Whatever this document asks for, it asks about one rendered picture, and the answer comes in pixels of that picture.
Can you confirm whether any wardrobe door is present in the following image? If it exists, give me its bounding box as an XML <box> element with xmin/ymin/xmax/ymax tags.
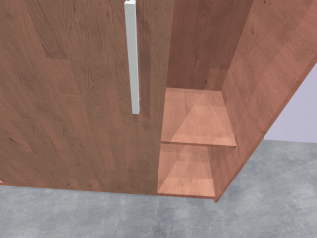
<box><xmin>0</xmin><ymin>0</ymin><xmax>175</xmax><ymax>196</ymax></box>

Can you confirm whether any handle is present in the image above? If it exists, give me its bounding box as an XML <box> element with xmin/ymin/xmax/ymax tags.
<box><xmin>124</xmin><ymin>0</ymin><xmax>140</xmax><ymax>114</ymax></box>

